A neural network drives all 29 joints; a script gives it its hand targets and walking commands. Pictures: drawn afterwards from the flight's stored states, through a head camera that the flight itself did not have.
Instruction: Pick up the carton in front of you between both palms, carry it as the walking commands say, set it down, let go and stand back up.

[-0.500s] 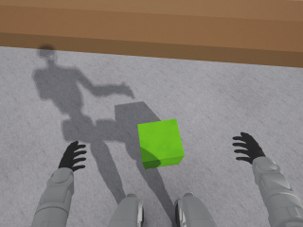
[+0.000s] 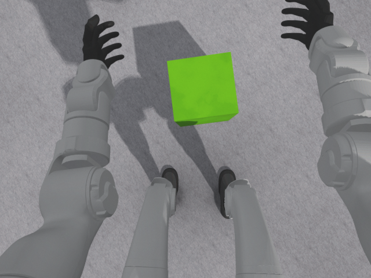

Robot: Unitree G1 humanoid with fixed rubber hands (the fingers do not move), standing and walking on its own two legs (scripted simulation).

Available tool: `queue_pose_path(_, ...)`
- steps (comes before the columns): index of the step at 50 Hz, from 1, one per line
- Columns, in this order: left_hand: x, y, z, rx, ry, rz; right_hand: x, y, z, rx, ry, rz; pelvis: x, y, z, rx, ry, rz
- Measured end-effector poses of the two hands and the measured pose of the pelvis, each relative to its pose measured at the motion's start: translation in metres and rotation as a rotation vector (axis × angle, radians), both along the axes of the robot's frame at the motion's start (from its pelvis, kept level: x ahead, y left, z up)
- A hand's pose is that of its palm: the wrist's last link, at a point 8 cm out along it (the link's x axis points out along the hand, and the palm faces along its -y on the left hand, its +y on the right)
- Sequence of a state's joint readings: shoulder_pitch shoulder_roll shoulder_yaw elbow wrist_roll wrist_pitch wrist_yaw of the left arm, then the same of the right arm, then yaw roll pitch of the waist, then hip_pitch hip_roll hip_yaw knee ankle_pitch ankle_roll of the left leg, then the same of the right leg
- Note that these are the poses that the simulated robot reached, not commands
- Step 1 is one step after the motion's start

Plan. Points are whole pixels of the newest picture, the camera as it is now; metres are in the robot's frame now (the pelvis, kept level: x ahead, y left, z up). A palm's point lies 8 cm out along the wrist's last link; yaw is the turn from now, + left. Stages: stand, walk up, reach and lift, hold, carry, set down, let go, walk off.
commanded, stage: reach and lift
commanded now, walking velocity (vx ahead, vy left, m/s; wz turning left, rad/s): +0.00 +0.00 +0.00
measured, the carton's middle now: (201, 94) +0.53 +0.00 -0.53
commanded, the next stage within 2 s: none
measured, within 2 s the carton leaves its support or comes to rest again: leaves its support in 1.78 s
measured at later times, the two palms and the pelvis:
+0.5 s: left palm (131, 84) +0.51 +0.20 -0.28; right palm (272, 68) +0.55 -0.18 -0.28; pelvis +0.02 +0.00 -0.12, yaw +3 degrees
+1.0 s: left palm (148, 96) +0.51 +0.19 -0.45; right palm (253, 85) +0.55 -0.17 -0.46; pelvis -0.02 +0.00 -0.27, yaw +3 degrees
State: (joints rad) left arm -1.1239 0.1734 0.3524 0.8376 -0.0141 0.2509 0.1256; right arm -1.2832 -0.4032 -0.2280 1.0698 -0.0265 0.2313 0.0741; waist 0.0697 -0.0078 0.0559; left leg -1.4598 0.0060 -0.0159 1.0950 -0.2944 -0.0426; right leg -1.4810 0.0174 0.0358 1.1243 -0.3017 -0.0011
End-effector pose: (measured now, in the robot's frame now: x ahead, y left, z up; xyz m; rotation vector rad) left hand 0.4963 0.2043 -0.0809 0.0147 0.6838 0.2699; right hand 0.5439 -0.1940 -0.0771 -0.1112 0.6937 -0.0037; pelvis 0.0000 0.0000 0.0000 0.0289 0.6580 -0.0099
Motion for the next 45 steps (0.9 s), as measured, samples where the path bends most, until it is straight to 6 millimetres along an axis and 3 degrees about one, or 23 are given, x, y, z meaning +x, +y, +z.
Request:
queue_pose_path(6,0.023,-0.009,-0.022,-0.002,-0.035,0.0,0.027,0.008,-0.022,0.007,-0.034,0.01,0.011,-0.001,-0.004,0.005,0.088,0.0)
queue_pose_path(14,0.022,-0.009,-0.075,-0.003,-0.011,0.004,0.026,0.013,-0.079,0.016,-0.012,-0.013,0.033,-0.002,-0.025,0.012,0.215,0.008)
queue_pose_path(20,0.015,-0.006,-0.14,-0.005,0.017,0.005,0.013,0.015,-0.147,0.006,0.015,-0.032,0.033,0.001,-0.071,0.014,0.284,0.018)
queue_pose_path(28,0.01,-0.003,-0.229,-0.002,0.013,-0.011,0.005,0.01,-0.237,-0.011,-0.005,-0.039,0.011,0.005,-0.151,0.014,0.255,0.025)
queue_pose_path(36,0.011,-0.006,-0.288,-0.011,0.013,-0.016,0.007,0.012,-0.293,-0.005,-0.012,-0.046,-0.014,0.006,-0.217,0.017,0.143,0.027)
queue_pose_path(45,0.012,-0.012,-0.348,-0.023,0.065,-0.03,0.005,0.019,-0.353,0.005,0.038,-0.043,-0.025,0.005,-0.258,0.018,0.061,0.031)
